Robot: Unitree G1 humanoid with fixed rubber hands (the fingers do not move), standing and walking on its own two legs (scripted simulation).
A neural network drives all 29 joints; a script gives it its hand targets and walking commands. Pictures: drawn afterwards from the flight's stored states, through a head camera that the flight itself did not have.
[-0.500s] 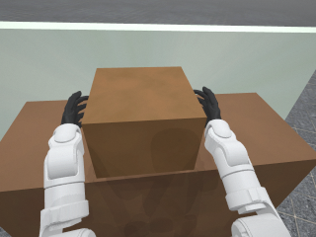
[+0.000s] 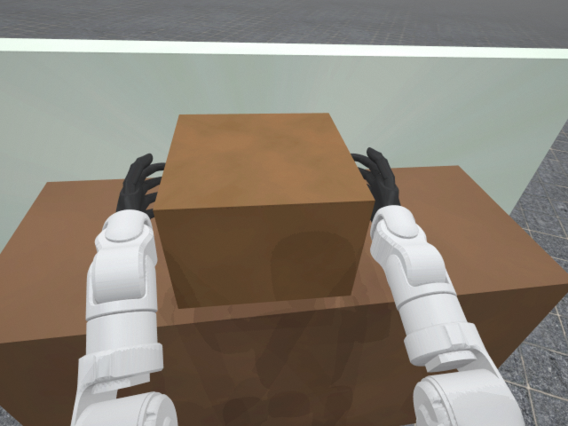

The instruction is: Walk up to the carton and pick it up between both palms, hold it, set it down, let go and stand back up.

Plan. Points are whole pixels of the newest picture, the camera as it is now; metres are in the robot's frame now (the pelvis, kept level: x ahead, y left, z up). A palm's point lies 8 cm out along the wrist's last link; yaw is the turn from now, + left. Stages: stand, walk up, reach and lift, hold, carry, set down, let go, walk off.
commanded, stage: hold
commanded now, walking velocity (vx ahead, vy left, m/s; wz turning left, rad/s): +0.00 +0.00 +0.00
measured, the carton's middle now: (261, 201) +0.41 +0.01 +0.16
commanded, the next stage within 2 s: none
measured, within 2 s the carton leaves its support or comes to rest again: neither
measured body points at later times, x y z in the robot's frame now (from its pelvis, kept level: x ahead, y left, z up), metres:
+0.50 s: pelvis +0.01 +0.00 +0.00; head -0.04 +0.02 +0.45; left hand +0.37 +0.18 +0.18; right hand +0.37 -0.15 +0.18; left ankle +0.03 +0.14 -0.75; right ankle +0.01 -0.12 -0.75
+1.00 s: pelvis +0.00 +0.00 +0.00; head -0.05 +0.02 +0.45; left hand +0.37 +0.17 +0.18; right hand +0.37 -0.16 +0.18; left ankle +0.03 +0.14 -0.75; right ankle +0.01 -0.12 -0.75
